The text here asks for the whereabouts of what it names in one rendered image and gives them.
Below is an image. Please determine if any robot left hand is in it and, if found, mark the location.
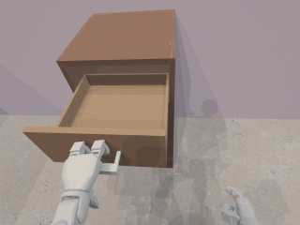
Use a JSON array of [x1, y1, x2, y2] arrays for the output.
[[62, 140, 110, 209]]

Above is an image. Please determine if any left robot forearm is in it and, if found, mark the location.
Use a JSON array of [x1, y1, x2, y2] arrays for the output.
[[51, 189, 91, 225]]

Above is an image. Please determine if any handle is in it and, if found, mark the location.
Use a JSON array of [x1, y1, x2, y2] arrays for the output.
[[99, 151, 121, 175]]

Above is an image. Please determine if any drawer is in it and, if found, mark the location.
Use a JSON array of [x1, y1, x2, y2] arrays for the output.
[[22, 72, 170, 168]]

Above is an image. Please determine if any robot right hand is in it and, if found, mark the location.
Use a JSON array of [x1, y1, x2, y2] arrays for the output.
[[220, 185, 257, 225]]

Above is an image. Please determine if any cabinet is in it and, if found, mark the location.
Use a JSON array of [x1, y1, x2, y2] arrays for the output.
[[56, 9, 175, 169]]

